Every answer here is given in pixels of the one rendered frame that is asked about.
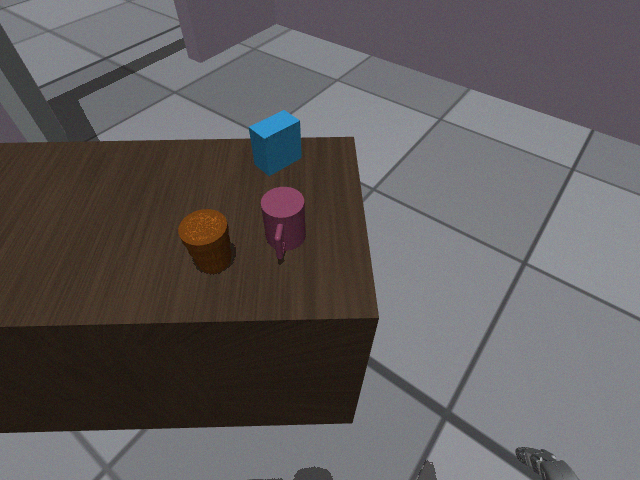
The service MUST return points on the right robot hand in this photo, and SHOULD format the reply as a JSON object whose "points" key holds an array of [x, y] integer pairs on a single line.
{"points": [[545, 464]]}

